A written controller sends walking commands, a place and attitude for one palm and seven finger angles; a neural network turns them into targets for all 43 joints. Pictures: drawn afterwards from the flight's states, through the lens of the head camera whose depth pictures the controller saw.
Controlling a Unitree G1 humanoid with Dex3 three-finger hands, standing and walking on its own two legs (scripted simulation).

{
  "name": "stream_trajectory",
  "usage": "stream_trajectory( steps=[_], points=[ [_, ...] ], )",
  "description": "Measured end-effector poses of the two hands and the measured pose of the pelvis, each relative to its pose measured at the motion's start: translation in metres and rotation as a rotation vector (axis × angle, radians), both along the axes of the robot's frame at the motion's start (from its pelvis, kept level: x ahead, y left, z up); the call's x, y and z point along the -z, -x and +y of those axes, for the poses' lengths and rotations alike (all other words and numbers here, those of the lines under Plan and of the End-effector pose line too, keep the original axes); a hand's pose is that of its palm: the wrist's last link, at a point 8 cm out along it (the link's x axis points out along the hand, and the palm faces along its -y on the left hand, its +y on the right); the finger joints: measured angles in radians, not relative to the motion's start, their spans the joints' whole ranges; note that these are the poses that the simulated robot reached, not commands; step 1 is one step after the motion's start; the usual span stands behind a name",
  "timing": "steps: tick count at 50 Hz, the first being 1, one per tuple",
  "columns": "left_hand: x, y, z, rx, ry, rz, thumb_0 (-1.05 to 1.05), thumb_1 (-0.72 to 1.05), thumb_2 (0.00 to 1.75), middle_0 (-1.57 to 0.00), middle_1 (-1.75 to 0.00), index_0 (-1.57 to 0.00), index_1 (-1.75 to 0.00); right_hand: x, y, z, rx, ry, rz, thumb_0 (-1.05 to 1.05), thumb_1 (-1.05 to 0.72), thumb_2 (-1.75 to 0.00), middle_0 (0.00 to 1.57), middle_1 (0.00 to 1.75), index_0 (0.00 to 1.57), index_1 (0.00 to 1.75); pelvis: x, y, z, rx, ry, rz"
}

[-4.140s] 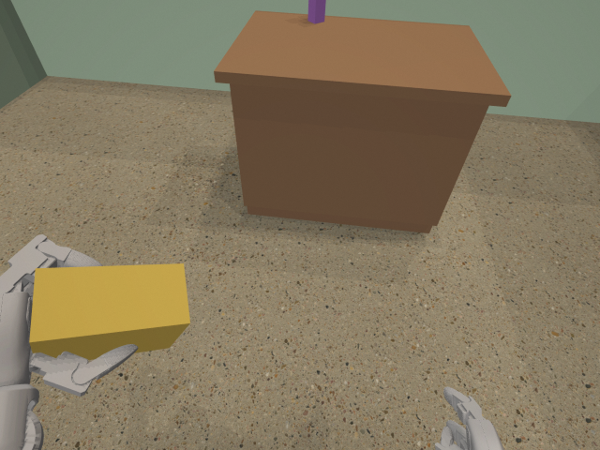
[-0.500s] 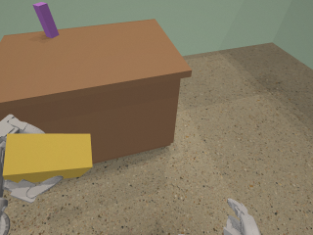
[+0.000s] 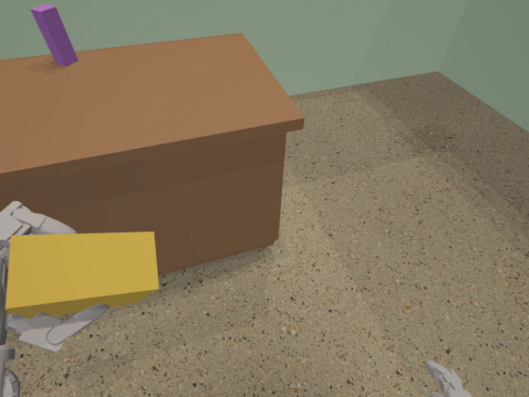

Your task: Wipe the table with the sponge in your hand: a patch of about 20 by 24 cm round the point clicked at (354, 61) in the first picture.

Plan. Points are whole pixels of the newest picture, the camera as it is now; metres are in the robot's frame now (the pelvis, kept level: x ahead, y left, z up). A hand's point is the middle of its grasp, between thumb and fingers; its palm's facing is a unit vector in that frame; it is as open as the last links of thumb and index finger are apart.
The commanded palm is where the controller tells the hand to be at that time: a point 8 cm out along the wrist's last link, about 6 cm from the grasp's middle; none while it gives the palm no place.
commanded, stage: take the last steps up to it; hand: left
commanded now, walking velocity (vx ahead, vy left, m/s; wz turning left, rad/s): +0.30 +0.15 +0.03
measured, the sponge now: (106, 273) +0.23 +0.20 +0.15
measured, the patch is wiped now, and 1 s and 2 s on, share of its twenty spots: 0.00 0.00 0.00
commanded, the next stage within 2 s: come to a stop and stand still in 1.58 s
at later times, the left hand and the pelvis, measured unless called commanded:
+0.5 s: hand (70, 220) +0.29 +0.26 +0.16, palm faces +0.37 -0.79 -0.49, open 10.7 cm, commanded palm +0.23 +0.31 +0.18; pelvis +0.08 +0.03 +0.00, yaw +1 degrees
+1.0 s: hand (90, 148) +0.43 +0.29 +0.16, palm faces +0.38 -0.79 -0.49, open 10.7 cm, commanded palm +0.37 +0.34 +0.18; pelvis +0.21 +0.06 -0.01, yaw -1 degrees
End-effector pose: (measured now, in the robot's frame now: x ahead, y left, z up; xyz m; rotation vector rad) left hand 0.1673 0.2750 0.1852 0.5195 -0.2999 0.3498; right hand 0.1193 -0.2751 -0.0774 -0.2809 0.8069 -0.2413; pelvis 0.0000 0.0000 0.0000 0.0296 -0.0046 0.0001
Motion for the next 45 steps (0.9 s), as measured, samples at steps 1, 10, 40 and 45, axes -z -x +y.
stream_trajectory(
  steps=[1, 10, 40, 45],
  points=[
    [0.003, -0.001, 0.003, -0.001, 0.012, -0.012, -0.01, -0.54, 1.01, -0.65, -1.37, -0.66, -1.37, 0.000, -0.004, 0.004, -0.003, 0.003, -0.013, 0.01, -0.91, -0.90, 0.20, 0.30, 0.20, 0.30, 0.002, -0.001, 0.003, -0.002, 0.001, -0.006],
    [0.004, -0.023, 0.013, -0.035, -0.019, 0.013, -0.01, -0.54, 1.01, -0.65, -1.37, -0.66, -1.37, 0.018, -0.045, 0.066, -0.071, -0.162, -0.074, 0.01, -0.90, -0.90, 0.20, 0.30, 0.20, 0.30, 0.006, -0.025, 0.007, -0.011, 0.019, -0.013],
    [-0.007, -0.180, 0.059, 0.073, -0.038, -0.011, -0.01, -0.54, 1.01, -0.65, -1.37, -0.66, -1.37, 0.008, -0.187, 0.126, -0.033, -0.160, -0.080, 0.01, -0.90, -0.90, 0.20, 0.30, 0.20, 0.30, 0.003, -0.156, 0.068, 0.032, 0.024, 0.025],
    [-0.009, -0.198, 0.049, 0.065, -0.100, 0.025, -0.01, -0.54, 1.01, -0.65, -1.37, -0.66, -1.37, 0.029, -0.204, 0.131, -0.047, -0.208, -0.037, 0.01, -0.90, -0.90, 0.20, 0.30, 0.20, 0.30, 0.009, -0.185, 0.060, 0.019, 0.016, 0.018]
  ],
)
